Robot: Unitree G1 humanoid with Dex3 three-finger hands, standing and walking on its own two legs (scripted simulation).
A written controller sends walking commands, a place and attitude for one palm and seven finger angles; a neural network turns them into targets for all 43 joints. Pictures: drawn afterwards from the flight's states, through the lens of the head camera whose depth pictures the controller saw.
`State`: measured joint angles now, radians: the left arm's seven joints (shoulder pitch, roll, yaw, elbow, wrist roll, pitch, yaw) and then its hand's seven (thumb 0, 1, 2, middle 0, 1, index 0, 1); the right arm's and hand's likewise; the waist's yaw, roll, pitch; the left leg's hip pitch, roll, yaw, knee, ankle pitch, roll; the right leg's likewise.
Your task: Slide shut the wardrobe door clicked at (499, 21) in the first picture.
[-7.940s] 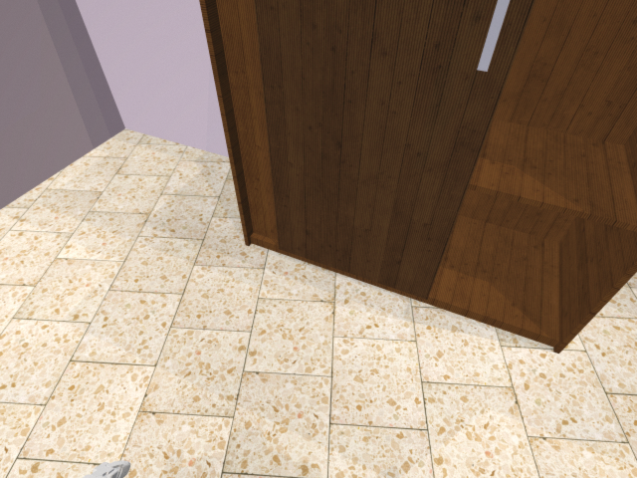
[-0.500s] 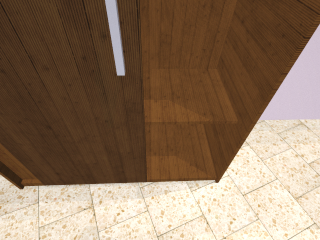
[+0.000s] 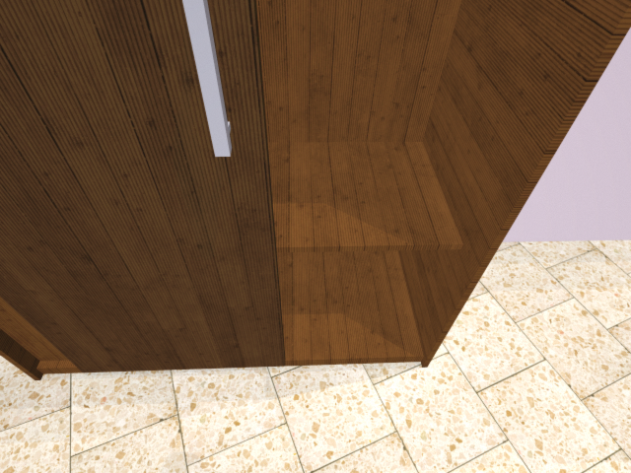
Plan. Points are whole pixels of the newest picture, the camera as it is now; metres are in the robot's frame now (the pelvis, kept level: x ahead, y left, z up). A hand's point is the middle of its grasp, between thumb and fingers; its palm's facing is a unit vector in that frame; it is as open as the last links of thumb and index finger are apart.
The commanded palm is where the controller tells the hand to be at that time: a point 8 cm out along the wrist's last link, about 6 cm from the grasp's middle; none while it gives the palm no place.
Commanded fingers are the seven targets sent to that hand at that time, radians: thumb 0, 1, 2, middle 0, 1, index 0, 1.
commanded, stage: look again from close up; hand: left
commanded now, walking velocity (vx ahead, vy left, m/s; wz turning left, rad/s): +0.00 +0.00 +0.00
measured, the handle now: (210, 59) +0.51 +0.17 +0.27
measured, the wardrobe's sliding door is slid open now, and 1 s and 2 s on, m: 0.46 0.46 0.46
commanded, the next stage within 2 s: raise the hand with hooked fingers in 0.20 s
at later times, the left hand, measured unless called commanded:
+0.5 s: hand (167, 420) +0.18 +0.19 +0.00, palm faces +0.28 -0.94 -0.20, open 7.5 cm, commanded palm +0.10 +0.22 -0.03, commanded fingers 0.00 0.64 0.79 -0.22 -0.47 -0.22 -0.47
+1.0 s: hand (144, 409) +0.16 +0.18 +0.09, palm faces +0.03 -0.99 -0.11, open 10.3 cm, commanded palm +0.13 +0.25 +0.08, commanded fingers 0.00 0.06 0.54 -0.26 -0.84 -0.26 -0.84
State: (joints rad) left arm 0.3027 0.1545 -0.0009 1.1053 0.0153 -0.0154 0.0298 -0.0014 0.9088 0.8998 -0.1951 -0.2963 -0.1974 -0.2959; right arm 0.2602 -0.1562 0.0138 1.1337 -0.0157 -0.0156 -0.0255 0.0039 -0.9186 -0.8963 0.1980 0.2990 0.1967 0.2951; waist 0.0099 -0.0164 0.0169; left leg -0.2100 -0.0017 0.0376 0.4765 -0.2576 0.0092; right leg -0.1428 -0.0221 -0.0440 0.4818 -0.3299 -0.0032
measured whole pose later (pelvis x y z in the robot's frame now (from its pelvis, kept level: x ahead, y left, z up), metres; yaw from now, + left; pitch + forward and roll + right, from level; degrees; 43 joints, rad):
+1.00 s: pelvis -0.05 -0.02 -0.03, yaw +3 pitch +1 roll -2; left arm 0.25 0.28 0.18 -0.06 -0.29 -0.30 -0.30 0.01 0.28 0.64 -0.23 -0.69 -0.24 -0.69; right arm 0.23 -0.22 0.06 0.62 0.04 -0.26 -0.09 0.01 -0.90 -0.90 0.20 0.30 0.20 0.30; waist 0.04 0.06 -0.04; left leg -0.49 0.04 -0.05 0.80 -0.33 -0.02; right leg -0.38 0.02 -0.13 0.77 -0.40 -0.04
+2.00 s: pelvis -0.05 -0.01 +0.00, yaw +3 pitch -5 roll -1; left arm -0.36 0.59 0.52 0.07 -0.33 0.41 -0.41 -0.02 -0.50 0.30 -0.30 -1.20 -0.30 -1.20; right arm 0.17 -0.27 0.12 0.67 0.09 -0.23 -0.10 0.01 -0.90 -0.90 0.20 0.30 0.20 0.30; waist 0.09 0.08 -0.03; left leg -0.19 0.00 -0.03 0.46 -0.18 0.00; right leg -0.09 -0.01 -0.11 0.44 -0.26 -0.02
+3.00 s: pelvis -0.03 -0.01 +0.00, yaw +2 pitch -3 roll +0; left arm -0.43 0.48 0.45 0.13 -0.31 0.37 -0.34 -0.02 -0.50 0.30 -0.30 -1.20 -0.30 -1.20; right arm 0.17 -0.25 0.10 0.66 0.09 -0.22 -0.09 0.01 -0.90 -0.90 0.20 0.30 0.20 0.30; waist 0.05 0.07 -0.05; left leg -0.19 0.00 -0.01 0.45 -0.20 0.00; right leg -0.11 -0.01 -0.08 0.45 -0.28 -0.02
